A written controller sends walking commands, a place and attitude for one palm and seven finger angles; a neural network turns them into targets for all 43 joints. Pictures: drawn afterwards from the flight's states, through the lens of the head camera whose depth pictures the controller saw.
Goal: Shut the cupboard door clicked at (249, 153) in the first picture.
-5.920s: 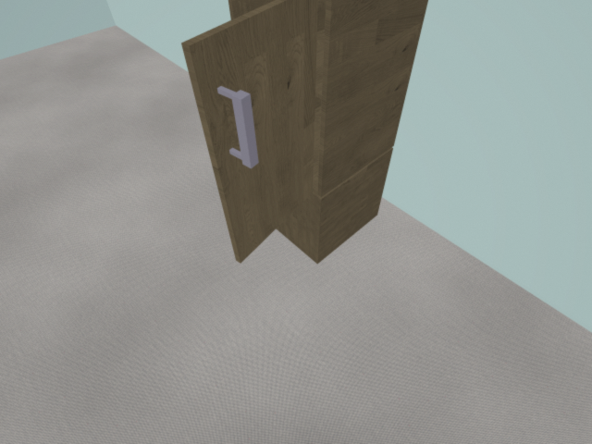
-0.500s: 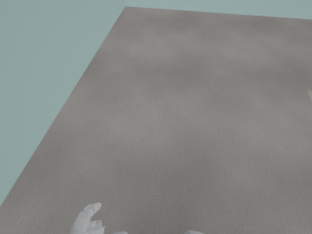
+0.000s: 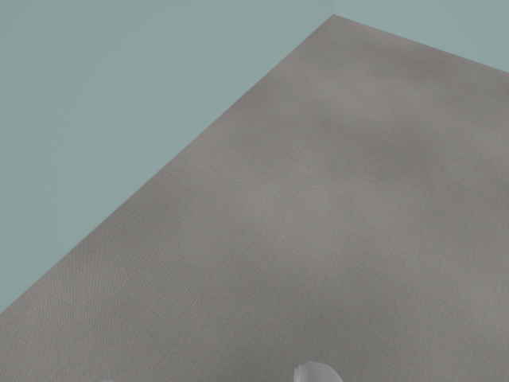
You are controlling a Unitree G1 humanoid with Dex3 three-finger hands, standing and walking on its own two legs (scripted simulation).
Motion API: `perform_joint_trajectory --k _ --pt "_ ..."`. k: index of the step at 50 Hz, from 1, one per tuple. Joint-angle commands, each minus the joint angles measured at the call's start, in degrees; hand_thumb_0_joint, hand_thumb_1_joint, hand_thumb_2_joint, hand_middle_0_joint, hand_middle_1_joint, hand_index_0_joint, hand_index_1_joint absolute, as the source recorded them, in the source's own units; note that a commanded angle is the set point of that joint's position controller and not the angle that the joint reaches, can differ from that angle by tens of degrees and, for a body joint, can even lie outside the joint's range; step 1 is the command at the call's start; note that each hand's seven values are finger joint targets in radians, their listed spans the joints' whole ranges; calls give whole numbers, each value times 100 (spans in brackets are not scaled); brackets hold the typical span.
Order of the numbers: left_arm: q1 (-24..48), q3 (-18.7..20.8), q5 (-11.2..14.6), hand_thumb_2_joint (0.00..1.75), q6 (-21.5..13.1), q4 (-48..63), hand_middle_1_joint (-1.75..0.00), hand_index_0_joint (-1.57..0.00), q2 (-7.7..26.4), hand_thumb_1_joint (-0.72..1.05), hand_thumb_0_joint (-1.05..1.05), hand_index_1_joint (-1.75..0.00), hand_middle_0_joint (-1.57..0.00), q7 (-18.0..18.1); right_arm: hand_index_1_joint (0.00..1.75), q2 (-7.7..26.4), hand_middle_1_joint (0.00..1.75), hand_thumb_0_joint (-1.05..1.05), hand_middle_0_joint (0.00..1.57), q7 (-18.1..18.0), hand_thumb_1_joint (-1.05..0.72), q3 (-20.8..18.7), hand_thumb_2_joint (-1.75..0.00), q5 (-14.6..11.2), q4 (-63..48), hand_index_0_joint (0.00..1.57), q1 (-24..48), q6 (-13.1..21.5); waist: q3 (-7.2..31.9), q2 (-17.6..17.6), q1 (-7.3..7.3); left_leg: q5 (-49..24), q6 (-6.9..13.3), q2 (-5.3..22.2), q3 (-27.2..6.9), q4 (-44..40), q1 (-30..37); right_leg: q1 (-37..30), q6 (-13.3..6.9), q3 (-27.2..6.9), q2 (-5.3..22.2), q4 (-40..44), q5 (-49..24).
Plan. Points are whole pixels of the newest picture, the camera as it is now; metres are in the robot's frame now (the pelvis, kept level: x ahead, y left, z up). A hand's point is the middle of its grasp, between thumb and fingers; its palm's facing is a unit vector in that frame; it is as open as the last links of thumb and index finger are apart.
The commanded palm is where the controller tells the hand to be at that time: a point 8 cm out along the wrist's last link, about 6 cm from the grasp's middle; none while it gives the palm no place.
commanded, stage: walk to a spot facing it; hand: left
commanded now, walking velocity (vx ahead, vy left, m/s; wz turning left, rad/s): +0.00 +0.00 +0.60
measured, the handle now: out of the picture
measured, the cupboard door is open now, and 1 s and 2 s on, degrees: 100 100 100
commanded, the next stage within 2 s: none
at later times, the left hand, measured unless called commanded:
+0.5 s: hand out of the picture +0.02 +0.11 -0.15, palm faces +0.33 -0.90 -0.28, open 7.3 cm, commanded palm none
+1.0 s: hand out of the picture -0.06 +0.14 -0.16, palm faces +0.59 -0.76 -0.28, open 7.4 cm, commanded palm none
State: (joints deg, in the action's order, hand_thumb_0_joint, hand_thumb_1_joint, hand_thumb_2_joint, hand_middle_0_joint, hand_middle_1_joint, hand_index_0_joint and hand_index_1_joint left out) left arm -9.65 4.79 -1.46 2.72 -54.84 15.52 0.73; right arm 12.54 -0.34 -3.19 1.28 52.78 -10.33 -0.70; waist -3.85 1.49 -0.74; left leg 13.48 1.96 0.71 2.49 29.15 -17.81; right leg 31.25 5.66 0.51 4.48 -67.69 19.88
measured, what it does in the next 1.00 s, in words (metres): steps on the spot, turning left: right foot, then left foot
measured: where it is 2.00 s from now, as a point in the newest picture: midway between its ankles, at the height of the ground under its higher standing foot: outside the picture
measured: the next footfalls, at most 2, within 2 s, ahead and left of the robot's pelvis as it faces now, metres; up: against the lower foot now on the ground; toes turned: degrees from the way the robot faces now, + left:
right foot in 0.22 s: +0.06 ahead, -0.16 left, +0.00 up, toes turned +6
left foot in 0.72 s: -0.03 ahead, +0.04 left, +0.00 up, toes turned +35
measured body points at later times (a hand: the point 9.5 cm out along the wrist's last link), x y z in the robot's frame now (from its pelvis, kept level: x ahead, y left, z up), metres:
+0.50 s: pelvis +0.01 -0.10 +0.01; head +0.07 -0.11 +0.45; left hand +0.01 +0.16 -0.12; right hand +0.17 -0.32 -0.16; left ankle -0.06 +0.05 -0.65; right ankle +0.02 -0.17 -0.74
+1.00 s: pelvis +0.00 -0.09 +0.00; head +0.04 -0.05 +0.45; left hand -0.09 +0.18 -0.14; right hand +0.21 -0.24 -0.14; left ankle -0.06 +0.02 -0.74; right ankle +0.08 -0.22 -0.68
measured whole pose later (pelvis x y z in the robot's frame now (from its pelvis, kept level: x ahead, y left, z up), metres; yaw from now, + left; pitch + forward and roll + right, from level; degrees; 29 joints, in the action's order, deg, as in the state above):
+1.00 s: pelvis +0.00 -0.09 +0.00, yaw +36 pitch +1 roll +0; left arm -8.7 4.1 -1.3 3.0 -52.4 14.6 0.5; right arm 12.1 0.6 -3.1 1.5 53.4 -9.1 -2.5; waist -5.3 0.6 -0.5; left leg 13.2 0.6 -0.5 0.0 27.6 -15.4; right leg 27.2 5.0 -0.2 5.4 -58.3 22.4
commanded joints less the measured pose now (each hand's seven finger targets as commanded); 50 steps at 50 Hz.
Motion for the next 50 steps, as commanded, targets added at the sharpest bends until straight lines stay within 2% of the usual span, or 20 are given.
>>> perform_joint_trajectory --k 1,6,9,10,11,12,14,17,24,29,32,34,35,36,37,38,40,42,44,50 --pt "171 -5 64 90 -112 519 -30 -20 187 90 0 -30 -20 -11 30 1225 30 0 20 -55 -90 -307 -90 -5 -210 20 -387 33 774 -767 209 -2207 662 1422 -1503 -911 1162 208 55 -78 30 728 120" --pt "213 -43 106 90 -143 618 -30 -20 174 90 0 -30 -20 7 30 1298 30 0 20 0 -90 -372 -90 28 -257 20 -150 -84 609 -1221 235 -1682 622 1247 -1832 -806 516 -828 -73 112 -272 2344 423" --pt "-540 11 117 90 -250 453 -30 -20 347 90 0 -30 -20 32 30 1231 30 0 20 21 -90 -396 -90 -42 -407 20 282 -131 768 -889 -147 -1159 292 851 -1779 -222 -326 -2347 -155 165 -326 4129 -708" --pt "-767 98 43 90 -331 430 -30 -20 754 90 0 -30 -20 85 30 855 30 0 20 50 -90 -356 -90 -107 -475 20 208 -130 922 247 -234 145 -96 286 -1286 645 -1217 -3271 -382 -779 708 5084 -668" --pt "-764 191 -31 90 -352 469 -30 -20 1278 90 0 -30 -20 122 30 517 30 0 20 71 -90 -304 -90 -103 -618 20 237 -121 850 2011 -304 2217 -530 -532 -269 2322 -1941 -3235 -1067 -2351 2305 5376 -1386" --pt "-633 105 25 90 -338 515 -30 -20 1182 90 0 -30 -20 146 30 859 30 0 20 95 -90 -352 -90 -58 -576 20 310 -164 693 1492 -228 2260 -439 -143 -609 3490 -1695 -2411 -1384 -2070 2479 5249 -1624" --pt "78 15 51 90 -344 676 -30 -20 616 90 0 -30 -20 165 30 672 30 0 20 136 -90 -363 -90 -37 -318 20 76 -267 539 1209 203 1437 -549 66 -558 4185 -1721 -2248 -1166 -1109 1702 5034 -2136" --pt "-4 -83 67 90 -391 689 -30 -20 370 90 0 -30 -20 130 30 572 30 0 20 205 -90 -293 -90 -38 -216 20 136 -322 417 984 227 784 -679 147 -278 4217 -1609 -2296 -992 20 1239 4800 -3059" --pt "-772 9 15 90 -418 459 -30 -20 475 90 0 -30 -20 160 30 418 30 0 20 199 -90 -191 -90 -49 -314 20 702 -305 661 762 -175 1162 -738 198 49 2758 -1573 -3468 -1177 279 1611 4513 -4087" --pt "-736 72 -30 90 -375 414 -30 -20 699 90 0 -30 -20 133 30 384 30 0 20 215 -90 -123 -90 -75 -432 20 882 -259 566 983 -221 1343 -591 198 328 1638 -927 -3160 -1268 484 1849 4341 -3952" --pt "-588 131 -31 90 -355 403 -30 -20 829 90 0 -30 -20 95 30 452 30 0 20 205 -90 -124 -90 -79 -461 20 702 -220 574 973 -90 1078 -474 147 479 1012 -374 -2794 -1187 657 1951 4143 -3573" --pt "-411 151 15 90 -330 423 -30 -20 808 90 0 -30 -20 56 30 604 30 0 20 205 -90 -174 -90 -50 -403 20 334 -185 696 564 174 238 -375 119 445 25 601 -2195 -851 1016 1760 3513 -2877" --pt "-314 134 62 90 -300 509 -30 -20 707 90 0 -30 -20 32 30 977 30 0 20 184 -90 -273 -90 -25 -295 20 -149 -130 975 -269 477 -643 -104 629 -264 -584 1530 -1396 -533 1250 1433 2483 -1973" --pt "-82 24 102 90 -264 779 -30 -20 294 90 0 -30 -20 -18 30 1650 30 0 20 129 -90 -450 -90 22 -241 20 -543 -100 989 -2022 714 -2664 728 2212 -2470 -896 2156 252 -48 1257 485 1054 1513" --pt "308 -24 39 90 -179 949 -30 -20 373 90 0 -30 -20 21 30 1796 30 0 20 75 -90 -453 -90 -13 -115 20 -773 -146 1012 -1525 763 -3394 1181 2581 -2481 -817 2001 486 -122 436 360 365 1854" --pt "314 -1 35 90 -160 977 -30 -20 393 90 0 -30 -20 4 30 1689 30 0 20 35 -90 -416 -90 0 -181 20 -589 -128 881 -1037 618 -3060 1203 2465 -2086 -834 1762 505 -160 219 439 108 1443" --pt "187 52 23 90 -117 696 -30 -20 377 90 0 -30 -20 -9 30 1353 30 0 20 -46 -90 -322 -90 -3 -345 20 -4 -76 782 -1415 343 -2721 786 1745 -1611 -837 1332 402 -91 -22 352 -119 714" --pt "-17 66 23 90 -75 581 -30 -20 378 90 0 -30 -20 -46 30 1231 30 0 20 -49 -90 -270 -90 -20 -403 20 230 -42 638 -1037 152 -2249 590 1386 -1286 -988 1070 249 -70 -66 257 -100 215" --pt "-72 60 27 90 -77 533 -30 -20 352 90 0 -30 -20 -49 30 1206 30 0 20 -42 -90 -263 -90 -22 -403 20 206 -22 595 -663 95 -1818 576 1286 -1283 -1070 920 85 -53 -47 199 130 66" --pt "276 -8 58 90 -98 755 -30 -20 209 90 0 -30 -20 -20 30 1251 30 0 20 8 -90 -340 -90 31 -297 20 4 -77 471 -1020 225 -1235 651 1173 -1637 -994 618 -536 -66 101 -62 1762 438"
